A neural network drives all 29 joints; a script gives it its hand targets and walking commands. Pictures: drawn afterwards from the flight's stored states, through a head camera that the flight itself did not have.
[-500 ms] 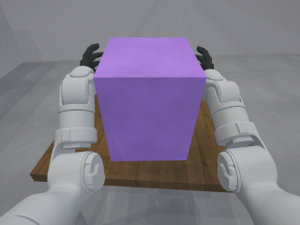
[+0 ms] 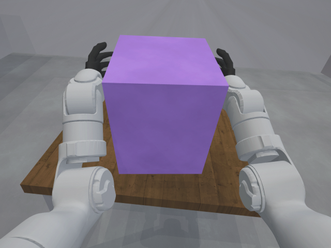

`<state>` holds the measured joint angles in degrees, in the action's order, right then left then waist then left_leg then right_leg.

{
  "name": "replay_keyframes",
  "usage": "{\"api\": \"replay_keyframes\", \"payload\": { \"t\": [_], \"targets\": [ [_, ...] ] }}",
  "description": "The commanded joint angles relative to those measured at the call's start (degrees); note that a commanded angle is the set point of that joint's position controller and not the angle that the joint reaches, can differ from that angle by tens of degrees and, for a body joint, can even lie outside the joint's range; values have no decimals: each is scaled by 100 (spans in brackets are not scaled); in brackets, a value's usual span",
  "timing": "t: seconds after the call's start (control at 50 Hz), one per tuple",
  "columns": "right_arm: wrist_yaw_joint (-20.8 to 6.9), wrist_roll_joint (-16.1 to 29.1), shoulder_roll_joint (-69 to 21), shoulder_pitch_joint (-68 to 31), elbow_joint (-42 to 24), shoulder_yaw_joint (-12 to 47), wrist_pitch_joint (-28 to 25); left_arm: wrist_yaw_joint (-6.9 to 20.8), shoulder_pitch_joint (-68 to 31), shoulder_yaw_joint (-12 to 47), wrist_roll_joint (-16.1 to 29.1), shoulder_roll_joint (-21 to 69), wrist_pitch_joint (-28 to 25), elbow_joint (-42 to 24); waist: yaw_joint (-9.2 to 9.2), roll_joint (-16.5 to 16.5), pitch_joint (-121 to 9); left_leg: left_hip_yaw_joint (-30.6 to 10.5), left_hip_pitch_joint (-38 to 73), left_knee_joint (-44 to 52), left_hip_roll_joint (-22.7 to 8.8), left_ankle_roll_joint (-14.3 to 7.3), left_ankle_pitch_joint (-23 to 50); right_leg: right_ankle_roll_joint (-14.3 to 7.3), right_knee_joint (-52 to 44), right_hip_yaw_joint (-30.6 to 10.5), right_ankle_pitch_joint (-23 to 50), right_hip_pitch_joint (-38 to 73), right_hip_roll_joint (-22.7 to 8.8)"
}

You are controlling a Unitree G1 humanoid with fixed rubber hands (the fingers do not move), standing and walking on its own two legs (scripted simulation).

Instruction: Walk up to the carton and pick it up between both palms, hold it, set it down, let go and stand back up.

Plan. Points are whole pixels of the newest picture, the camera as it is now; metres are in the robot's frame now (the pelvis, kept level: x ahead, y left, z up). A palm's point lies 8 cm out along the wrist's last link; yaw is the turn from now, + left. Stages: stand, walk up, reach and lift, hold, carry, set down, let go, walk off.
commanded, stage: hold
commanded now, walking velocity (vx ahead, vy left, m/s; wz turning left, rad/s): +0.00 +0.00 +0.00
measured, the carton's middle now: (161, 106) +0.35 +0.02 +0.23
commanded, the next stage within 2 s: none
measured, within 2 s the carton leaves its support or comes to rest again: neither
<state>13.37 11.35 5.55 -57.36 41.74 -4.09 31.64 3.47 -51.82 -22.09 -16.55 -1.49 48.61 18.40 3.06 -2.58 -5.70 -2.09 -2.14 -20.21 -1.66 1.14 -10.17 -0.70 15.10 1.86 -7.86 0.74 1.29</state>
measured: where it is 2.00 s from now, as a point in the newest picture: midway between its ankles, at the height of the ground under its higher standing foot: outside the picture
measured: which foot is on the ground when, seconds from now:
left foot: down 0.00-1.00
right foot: down 0.00-1.00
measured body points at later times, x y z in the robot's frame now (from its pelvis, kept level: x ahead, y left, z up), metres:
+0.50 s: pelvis +0.00 +0.00 +0.00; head -0.10 +0.04 +0.44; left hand +0.38 +0.18 +0.28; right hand +0.38 -0.12 +0.30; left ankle +0.02 +0.13 -0.75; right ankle +0.02 -0.11 -0.75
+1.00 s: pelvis +0.00 +0.00 +0.00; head -0.10 -0.01 +0.44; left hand +0.38 +0.15 +0.29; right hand +0.38 -0.15 +0.28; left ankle +0.02 +0.13 -0.75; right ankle +0.02 -0.11 -0.75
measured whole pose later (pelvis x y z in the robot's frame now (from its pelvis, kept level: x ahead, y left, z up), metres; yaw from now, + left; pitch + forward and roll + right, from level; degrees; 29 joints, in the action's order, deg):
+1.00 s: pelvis +0.00 +0.00 +0.00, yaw +0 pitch -8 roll -1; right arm 15.4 11.5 5.9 -57.4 41.7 -2.0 35.0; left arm 5.7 -52.4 -24.9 -16.5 -1.7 46.9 23.7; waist 3.1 1.7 -5.8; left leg -2.3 -2.2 -20.2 -1.8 1.2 -10.1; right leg -0.5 15.4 2.0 -8.2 0.7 1.4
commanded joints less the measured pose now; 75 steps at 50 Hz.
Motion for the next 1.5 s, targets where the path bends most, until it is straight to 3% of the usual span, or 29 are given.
{"api": "replay_keyframes", "payload": {
  "t": [0.0,0.08,0.16,0.22,0.24,0.34,0.42,0.48,0.54,0.58,0.66,0.76,0.82,0.86,0.9,0.94,1.0,1.1,1.18,1.24,1.3,1.4,1.44,1.48],
  "targets": [
    [-568,1199,-2788,-4022,-1194,1193,-105,1024,-3368,2502,735,3330,-111,-61,514,916,-1013,159,-669,526,262,260,790,60,19,13,692,855,350],
    [-484,1187,-3236,-4347,-1439,1483,-42,1055,-3551,1966,663,2961,-178,271,224,47,-1050,281,-533,473,385,47,593,194,-145,-48,438,601,282],
    [-415,1120,-3694,-4644,-1774,1721,2,1079,-3710,1465,594,2525,-302,550,-61,-615,-1101,344,-510,496,447,-214,398,352,-166,-81,329,437,245],
    [-377,1159,-3959,-4708,-1854,1874,12,1079,-3822,1262,562,2346,-392,591,-237,-750,-1205,367,-475,454,496,-295,494,433,-145,-103,512,481,224],
    [-363,1145,-3985,-4663,-1820,1847,14,1087,-3848,1285,576,2340,-417,577,-194,-740,-1192,360,-440,450,497,-298,509,446,-141,-114,566,475,224],
    [-307,1352,-3923,-4544,-1817,1885,-47,1014,-4021,1869,791,2721,-436,1,9,-38,-1648,337,-206,299,477,-76,976,376,-66,-69,985,585,282],
    [-402,1225,-3468,-4314,-1235,1380,-66,994,-4074,2275,790,3118,-335,-66,305,764,-1294,300,-470,423,387,128,613,186,-78,-12,514,497,319],
    [-477,1235,-3165,-4113,-1066,1207,-100,980,-3991,2622,838,3397,-279,-339,487,1344,-1284,216,-582,499,279,248,806,114,77,16,785,769,384],
    [-532,1225,-2798,-3949,-960,1024,-144,977,-3820,2894,887,3627,-211,-464,686,1642,-1225,97,-506,513,195,373,952,41,122,56,852,800,404],
    [-551,1223,-2683,-3891,-917,999,-136,985,-3658,2886,864,3649,-165,-397,729,1640,-1105,71,-533,514,177,401,1009,31,123,48,907,831,408],
    [-577,1164,-2690,-3936,-1020,1079,-115,1032,-3374,2592,759,3431,-115,-91,602,1106,-951,122,-688,549,218,308,797,51,66,23,732,857,376],
    [-472,1236,-3215,-4376,-1608,1548,-70,1055,-3456,1995,667,2972,-170,199,208,77,-1159,286,-446,410,393,65,805,196,-119,-51,636,651,285],
    [-420,1143,-3550,-4563,-1655,1675,-1,1090,-3594,1511,553,2583,-250,537,-42,-469,-1026,347,-548,495,446,-154,432,321,-184,-92,354,491,241],
    [-387,1127,-3800,-4711,-1857,1773,1,1102,-3660,1264,521,2414,-308,682,-192,-742,-1142,350,-511,481,469,-272,416,392,-172,-96,345,461,243],
    [-359,1145,-3919,-4757,-1917,1827,-6,1104,-3808,1278,562,2354,-383,611,-193,-785,-1231,355,-454,447,490,-303,458,437,-148,-103,423,440,238],
    [-334,1178,-4051,-4699,-1961,1883,-37,1089,-3930,1446,675,2437,-463,385,-163,-675,-1455,335,-336,385,483,-277,643,453,-112,-102,634,485,240],
    [-329,1266,-3969,-4634,-1754,1821,-48,1030,-4040,1645,696,2609,-464,263,-87,-232,-1474,343,-292,340,480,-159,678,402,-102,-81,673,415,260],
    [-404,1267,-3497,-4398,-1287,1414,-80,989,-4052,2207,784,3086,-351,-19,250,734,-1349,319,-420,382,400,117,722,186,-87,-29,555,469,307],
    [-490,1261,-3065,-4042,-1091,1166,-138,963,-3980,2806,923,3541,-288,-541,590,1499,-1453,187,-453,444,262,321,1018,83,109,30,941,797,396],
    [-537,1247,-2719,-3851,-1012,1021,-159,972,-3674,3017,922,3710,-190,-591,760,1739,-1352,80,-420,444,201,432,1206,27,143,62,1042,856,417],
    [-552,1222,-2543,-3890,-950,1003,-141,1023,-3307,2743,753,3563,-68,-167,685,1488,-929,91,-553,476,192,405,1063,22,77,62,843,819,395],
    [-490,1227,-2880,-4160,-1446,1339,-79,1073,-3301,2335,739,3208,-85,20,471,507,-1121,229,-463,394,364,222,930,116,-69,-10,742,725,298],
    [-450,1247,-3209,-4418,-1690,1548,-59,1081,-3377,1965,663,2951,-132,217,209,41,-1193,283,-465,414,412,60,747,205,-131,-62,635,669,277],
    [-410,1166,-3399,-4533,-1636,1600,-7,1107,-3524,1643,585,2705,-181,495,86,-301,-1010,329,-573,469,435,-78,481,292,-170,-89,431,527,245]
  ]
}}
